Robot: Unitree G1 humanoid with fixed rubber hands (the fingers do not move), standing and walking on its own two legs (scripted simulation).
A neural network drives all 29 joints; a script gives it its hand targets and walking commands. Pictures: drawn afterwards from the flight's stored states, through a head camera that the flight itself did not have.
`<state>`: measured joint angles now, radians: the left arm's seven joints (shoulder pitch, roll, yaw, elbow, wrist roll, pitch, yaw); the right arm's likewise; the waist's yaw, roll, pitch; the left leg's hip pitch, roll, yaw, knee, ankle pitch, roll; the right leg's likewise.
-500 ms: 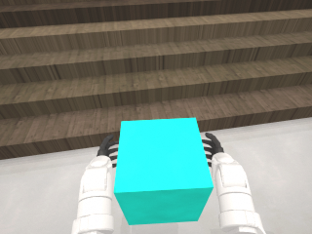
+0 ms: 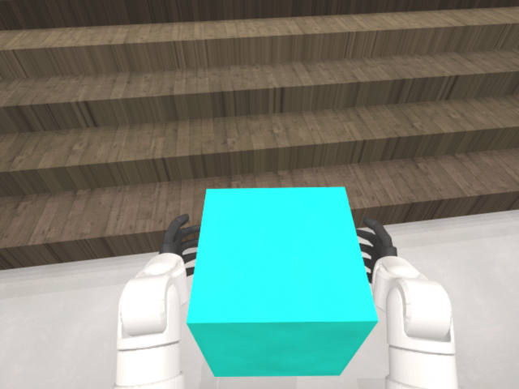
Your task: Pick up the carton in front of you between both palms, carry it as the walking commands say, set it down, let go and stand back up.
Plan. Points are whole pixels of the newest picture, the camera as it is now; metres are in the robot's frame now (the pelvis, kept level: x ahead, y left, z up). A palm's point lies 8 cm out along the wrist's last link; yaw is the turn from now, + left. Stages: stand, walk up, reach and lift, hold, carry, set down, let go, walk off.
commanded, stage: carry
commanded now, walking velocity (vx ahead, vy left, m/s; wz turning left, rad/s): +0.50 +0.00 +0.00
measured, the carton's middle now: (276, 286) +0.28 -0.01 +0.01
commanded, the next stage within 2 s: none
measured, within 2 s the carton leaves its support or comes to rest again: neither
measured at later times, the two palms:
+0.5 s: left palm (188, 129) +0.58 +0.15 +0.11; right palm (335, 131) +0.56 -0.15 +0.11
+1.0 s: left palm (208, 27) +1.00 +0.14 +0.17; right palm (313, 29) +0.99 -0.16 +0.17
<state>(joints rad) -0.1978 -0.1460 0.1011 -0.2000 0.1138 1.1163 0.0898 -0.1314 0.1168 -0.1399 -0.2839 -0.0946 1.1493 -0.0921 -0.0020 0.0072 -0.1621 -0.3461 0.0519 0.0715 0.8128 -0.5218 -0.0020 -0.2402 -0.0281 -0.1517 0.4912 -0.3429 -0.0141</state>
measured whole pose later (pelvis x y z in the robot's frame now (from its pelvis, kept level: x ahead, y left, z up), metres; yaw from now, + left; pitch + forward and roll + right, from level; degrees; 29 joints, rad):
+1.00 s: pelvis +0.61 -0.01 +0.00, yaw -2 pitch +6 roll +0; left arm -0.86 0.02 0.25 0.02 0.04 1.31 0.14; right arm -0.84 -0.02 -0.26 -0.04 -0.07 1.35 -0.13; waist 0.04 0.01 0.02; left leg -0.66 0.05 0.10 0.72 -0.14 0.06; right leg -0.16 0.00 -0.18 0.42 -0.37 -0.06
